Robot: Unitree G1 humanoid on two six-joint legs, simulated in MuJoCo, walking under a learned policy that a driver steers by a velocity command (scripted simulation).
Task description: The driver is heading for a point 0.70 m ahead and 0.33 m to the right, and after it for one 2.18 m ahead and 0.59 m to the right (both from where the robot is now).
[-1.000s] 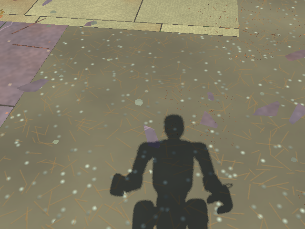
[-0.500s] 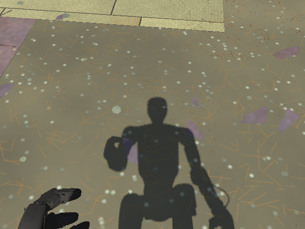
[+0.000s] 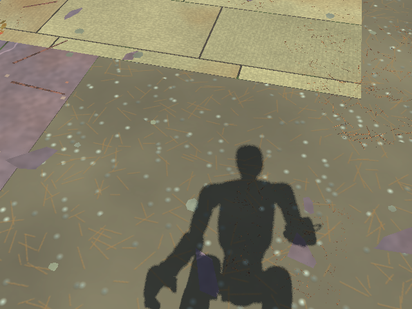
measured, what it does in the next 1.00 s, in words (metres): walks ahead, turning right: left foot, then right foot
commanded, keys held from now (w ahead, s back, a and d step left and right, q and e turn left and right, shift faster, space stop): w+e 0.20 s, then e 0.76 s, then w+e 0.04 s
